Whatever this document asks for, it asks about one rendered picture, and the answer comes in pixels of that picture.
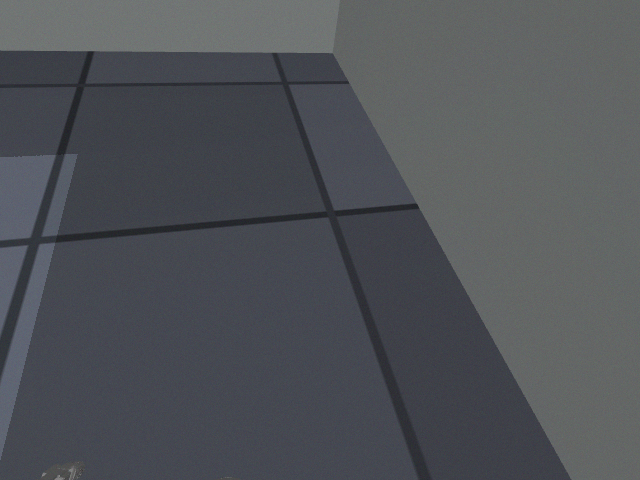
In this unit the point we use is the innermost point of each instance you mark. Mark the left robot hand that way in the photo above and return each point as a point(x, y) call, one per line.
point(68, 471)

